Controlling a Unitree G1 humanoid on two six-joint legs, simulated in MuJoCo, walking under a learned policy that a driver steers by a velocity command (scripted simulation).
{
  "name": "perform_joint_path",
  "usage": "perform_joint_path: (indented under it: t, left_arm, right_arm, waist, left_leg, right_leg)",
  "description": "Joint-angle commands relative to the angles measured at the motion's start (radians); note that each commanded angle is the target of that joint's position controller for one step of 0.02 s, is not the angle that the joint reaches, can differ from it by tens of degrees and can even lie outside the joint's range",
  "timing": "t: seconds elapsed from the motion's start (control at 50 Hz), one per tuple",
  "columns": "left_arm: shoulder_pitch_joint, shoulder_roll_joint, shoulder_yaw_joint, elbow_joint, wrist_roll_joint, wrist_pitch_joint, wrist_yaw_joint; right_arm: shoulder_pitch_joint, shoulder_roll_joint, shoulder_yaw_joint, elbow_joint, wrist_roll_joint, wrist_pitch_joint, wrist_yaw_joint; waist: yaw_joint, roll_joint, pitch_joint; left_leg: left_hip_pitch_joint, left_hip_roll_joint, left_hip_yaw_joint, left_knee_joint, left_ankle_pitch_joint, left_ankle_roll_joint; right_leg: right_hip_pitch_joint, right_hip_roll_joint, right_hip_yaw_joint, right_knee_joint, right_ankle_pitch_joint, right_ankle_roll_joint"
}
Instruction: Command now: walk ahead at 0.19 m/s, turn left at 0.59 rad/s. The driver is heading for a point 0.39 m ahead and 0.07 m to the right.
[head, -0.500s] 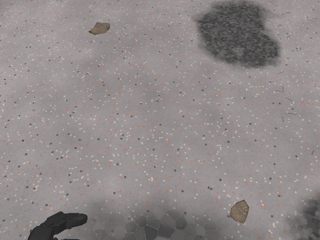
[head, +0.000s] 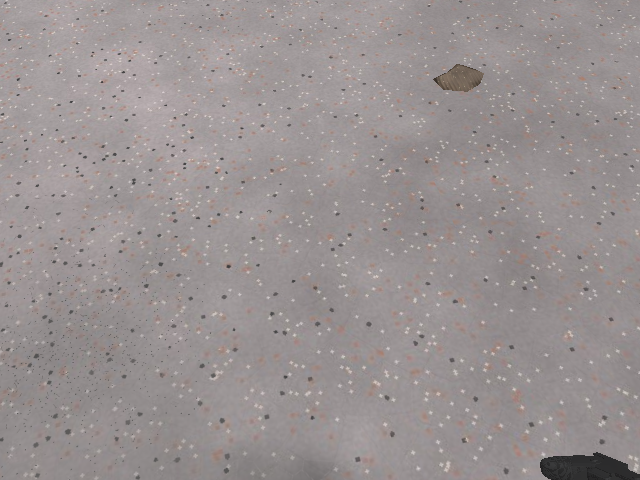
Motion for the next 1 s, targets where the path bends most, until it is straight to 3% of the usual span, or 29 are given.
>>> perform_joint_path:
  t: [0.02, 0.04, 0.06, 0.08, 0.1, 0.12, 0.18, 0.24, 0.28, 0.34, 0.44, 0.48, 0.5, 0.52, 0.54, 0.56, 0.58, 0.6, 0.62, 0.66, 0.7, 0.8, 0.84, 0.88, 0.92, 0.94, 0.96, 0.98, 1.0]
  left_arm:
    - [0.11, 0.051, 0.014, -0.123, -0.002, 0.007, -0.003]
    - [0.057, 0.132, 0.026, -0.123, 0.02, 0.026, 0.0]
    - [-0.013, 0.123, 0.024, -0.137, 0.01, 0.033, 0.002]
    - [-0.069, 0.12, 0.02, -0.143, 0.014, 0.032, 0.004]
    - [-0.088, 0.12, 0.021, -0.145, 0.026, 0.041, 0.005]
    - [-0.045, 0.118, 0.021, -0.131, 0.033, 0.059, 0.004]
    - [0.019, 0.085, 0.016, -0.09, 0.023, 0.088, -0.001]
    - [-0.014, 0.061, 0.01, -0.074, 0.017, 0.101, -0.005]
    - [-0.054, 0.059, 0.008, -0.065, 0.016, 0.109, -0.008]
    - [-0.111, 0.085, 0.015, -0.072, 0.012, 0.113, -0.009]
    - [-0.113, 0.067, 0.015, -0.08, 0.006, 0.097, -0.006]
    - [-0.069, 0.046, 0.012, -0.068, 0.003, 0.088, -0.003]
    - [-0.037, 0.049, 0.011, -0.061, 0.005, 0.08, -0.003]
    - [-0.016, 0.092, 0.02, -0.056, 0.02, 0.074, -0.003]
    - [0.027, 0.183, 0.043, -0.066, 0.031, 0.069, -0.005]
    - [0.066, 0.251, 0.071, -0.044, 0.021, 0.072, -0.011]
    - [0.054, 0.198, 0.059, -0.042, 0.021, 0.072, -0.008]
    - [0.009, 0.165, 0.052, -0.047, 0.011, 0.068, -0.005]
    - [-0.028, 0.159, 0.052, -0.058, 0.009, 0.064, -0.005]
    - [-0.025, 0.137, 0.05, -0.058, 0.006, 0.045, -0.009]
    - [0.021, 0.147, 0.058, -0.043, 0.003, 0.03, -0.015]
    - [0.088, 0.173, 0.074, -0.027, 0.01, 0.021, -0.016]
    - [0.087, 0.191, 0.081, -0.032, 0.015, 0.019, -0.017]
    - [0.046, 0.194, 0.082, -0.04, 0.017, 0.018, -0.015]
    - [0.018, 0.188, 0.078, -0.042, 0.002, 0.013, -0.01]
    - [0.018, 0.154, 0.068, -0.048, -0.007, 0.005, -0.012]
    - [0.035, 0.074, 0.045, -0.094, -0.029, 0.002, -0.009]
    - [0.1, 0.108, 0.055, -0.089, -0.007, 0.013, -0.003]
    - [0.114, 0.127, 0.058, -0.046, 0.017, 0.031, 0.003]
  right_arm:
    - [0.293, -0.294, -0.091, 0.012, 0.004, -0.014, -0.041]
    - [0.377, -0.287, -0.105, -0.009, 0.064, 0.006, -0.051]
    - [0.295, -0.244, -0.093, -0.009, 0.068, 0.018, -0.062]
    - [0.223, -0.176, -0.073, -0.014, 0.07, 0.027, -0.066]
    - [0.183, -0.139, -0.061, -0.01, 0.068, 0.031, -0.07]
    - [0.151, -0.105, -0.049, -0.014, 0.066, 0.031, -0.073]
    - [0.148, -0.098, -0.039, 0.002, 0.04, 0.007, -0.064]
    - [0.151, -0.06, -0.017, 0.033, 0.031, -0.004, -0.066]
    - [0.157, -0.058, -0.011, 0.055, 0.025, -0.004, -0.069]
    - [0.168, -0.101, -0.021, 0.072, 0.024, 0.008, -0.077]
    - [0.187, -0.125, -0.036, 0.091, 0.036, 0.031, -0.103]
    - [0.172, -0.13, -0.041, 0.097, 0.045, 0.037, -0.112]
    - [0.182, -0.134, -0.046, 0.103, 0.046, 0.039, -0.113]
    - [0.173, -0.114, -0.044, 0.091, 0.046, 0.039, -0.111]
    - [0.123, -0.042, -0.026, 0.039, 0.049, 0.037, -0.104]
    - [0.017, -0.076, -0.031, 0.001, 0.028, 0.033, -0.098]
    - [0.016, -0.094, -0.037, 0.004, 0.02, 0.026, -0.085]
    - [0.041, -0.096, -0.04, 0.02, 0.028, 0.017, -0.071]
    - [0.062, -0.105, -0.043, 0.033, 0.029, 0.009, -0.061]
    - [0.069, -0.101, -0.042, 0.048, 0.014, 0.0, -0.045]
    - [0.038, -0.085, -0.036, 0.037, 0.018, -0.004, -0.041]
    - [-0.081, -0.084, -0.024, -0.009, 0.03, -0.008, -0.037]
    - [-0.099, -0.092, -0.021, -0.027, 0.034, -0.015, -0.035]
    - [-0.02, -0.097, -0.021, -0.012, 0.039, -0.027, -0.046]
    - [0.119, -0.112, -0.03, 0.031, 0.03, -0.045, -0.07]
    - [0.21, -0.163, -0.044, 0.043, 0.017, -0.059, -0.082]
    - [0.321, -0.268, -0.062, 0.036, 0.005, -0.058, -0.095]
    - [0.336, -0.3, -0.073, 0.063, 0.027, -0.04, -0.089]
    - [0.286, -0.209, -0.052, 0.06, 0.045, -0.035, -0.081]
  waist:
    - [-0.068, 0.204, -0.372]
    - [-0.17, 0.067, -0.523]
    - [-0.136, 0.031, -0.384]
    - [-0.112, -0.001, -0.244]
    - [-0.076, -0.002, -0.163]
    - [-0.045, 0.013, -0.148]
    - [-0.019, 0.002, -0.196]
    - [-0.029, 0.028, -0.18]
    - [-0.048, 0.062, -0.143]
    - [-0.076, 0.073, -0.098]
    - [-0.084, 0.049, -0.082]
    - [-0.057, 0.043, -0.094]
    - [-0.043, 0.03, -0.109]
    - [-0.043, -0.044, -0.092]
    - [-0.031, -0.218, -0.088]
    - [0.02, -0.265, 0.046]
    - [-0.006, -0.163, 0.077]
    - [-0.037, -0.146, 0.08]
    - [-0.054, -0.15, 0.069]
    - [-0.047, -0.132, 0.014]
    - [-0.028, -0.114, -0.013]
    - [0.027, -0.153, 0.002]
    - [0.028, -0.163, 0.0]
    - [-0.016, -0.169, -0.016]
    - [-0.085, -0.132, -0.068]
    - [-0.124, -0.067, -0.146]
    - [-0.156, 0.14, -0.286]
    - [-0.114, 0.246, -0.301]
    - [-0.072, 0.093, -0.2]
  left_leg:
    - [0.787, 0.391, -0.502, 0.059, 0.923, 0.23]
    - [0.778, 0.414, -0.605, -0.012, 0.9, 0.314]
    - [0.657, 0.373, -0.508, -0.068, 0.739, 0.295]
    - [0.498, 0.311, -0.439, -0.124, 0.604, 0.25]
    - [0.392, 0.247, -0.4, -0.16, 0.521, 0.199]
    - [0.309, 0.218, -0.348, -0.187, 0.501, 0.178]
    - [0.217, 0.198, -0.264, -0.218, 0.538, 0.154]
    - [0.184, 0.187, -0.224, -0.279, 0.315, 0.115]
    - [0.17, 0.181, -0.214, -0.321, 0.089, 0.087]
    - [0.195, 0.208, -0.239, -0.329, -0.105, 0.097]
    - [0.295, 0.267, -0.271, -0.249, -0.032, 0.132]
    - [0.303, 0.257, -0.235, -0.184, 0.065, 0.108]
    - [0.27, 0.241, -0.208, -0.164, -0.042, 0.072]
    - [0.169, 0.188, -0.164, -0.09, -0.237, 0.019]
    - [-0.057, 0.043, -0.032, 0.136, -0.433, -0.048]
    - [-0.239, -0.063, -0.021, 0.259, -0.478, -0.071]
    - [-0.249, -0.004, -0.094, 0.339, -0.391, -0.078]
    - [-0.244, 0.01, -0.106, 0.347, -0.308, -0.089]
    - [-0.24, 0.019, -0.105, 0.349, -0.255, -0.101]
    - [-0.228, 0.022, -0.088, 0.37, -0.19, -0.125]
    - [-0.233, 0.024, -0.079, 0.336, -0.162, -0.143]
    - [-0.184, 0.023, -0.073, 0.165, -0.152, -0.168]
    - [-0.123, 0.013, -0.07, 0.108, -0.179, -0.159]
    - [0.033, -0.011, -0.055, 0.032, -0.165, -0.135]
    - [0.28, -0.035, -0.042, -0.093, -0.063, -0.099]
    - [0.447, 0.071, -0.133, -0.124, -0.051, -0.063]
    - [0.671, 0.347, -0.463, -0.163, 0.025, 0.021]
    - [0.629, 0.468, -0.702, -0.211, 0.277, 0.119]
    - [0.525, 0.433, -0.607, -0.189, 0.253, 0.127]
  right_leg:
    - [-0.542, 0.04, 0.075, 0.802, -0.254, 0.016]
    - [-0.561, 0.059, 0.255, 0.895, -0.194, 0.02]
    - [-0.605, 0.013, 0.285, 0.883, -0.095, 0.02]
    - [-0.602, -0.016, 0.281, 0.796, -0.025, 0.021]
    - [-0.575, -0.033, 0.286, 0.721, 0.007, 0.024]
    - [-0.507, -0.036, 0.28, 0.677, 0.03, 0.027]
    - [-0.376, -0.011, 0.258, 0.608, 0.081, 0.017]
    - [-0.327, -0.015, 0.276, 0.455, 0.134, 0.006]
    - [-0.292, -0.01, 0.284, 0.335, 0.155, -0.002]
    - [-0.295, 0.023, 0.271, 0.252, 0.104, -0.013]
    - [-0.306, 0.054, 0.237, 0.153, -0.004, -0.037]
    - [-0.234, 0.072, 0.215, 0.004, 0.061, -0.054]
    - [-0.165, 0.075, 0.228, -0.121, 0.12, -0.074]
    - [-0.103, 0.016, 0.356, -0.234, 0.066, -0.118]
    - [-0.005, -0.214, 0.712, -0.339, -0.118, -0.221]
    - [-0.062, -0.311, 0.899, -0.418, -0.138, -0.313]
    - [-0.077, -0.272, 0.842, -0.427, -0.164, -0.31]
    - [-0.086, -0.214, 0.772, -0.435, -0.162, -0.278]
    - [-0.064, -0.169, 0.721, -0.439, -0.099, -0.253]
    - [-0.004, -0.116, 0.645, -0.411, 0.102, -0.25]
    - [0.032, -0.103, 0.622, -0.387, 0.2, -0.254]
    - [0.01, -0.092, 0.639, -0.346, 0.242, -0.258]
    - [-0.015, -0.096, 0.661, -0.309, 0.304, -0.252]
    - [-0.069, -0.084, 0.635, -0.233, 0.534, -0.204]
    - [-0.135, -0.03, 0.593, -0.081, 0.689, -0.138]
    - [-0.195, 0.031, 0.538, 0.085, 0.64, -0.1]
    - [-0.383, 0.143, 0.413, 0.368, 0.277, -0.055]
    - [-0.467, 0.207, 0.372, 0.512, -0.15, -0.052]
    - [-0.469, 0.142, 0.41, 0.607, -0.117, -0.064]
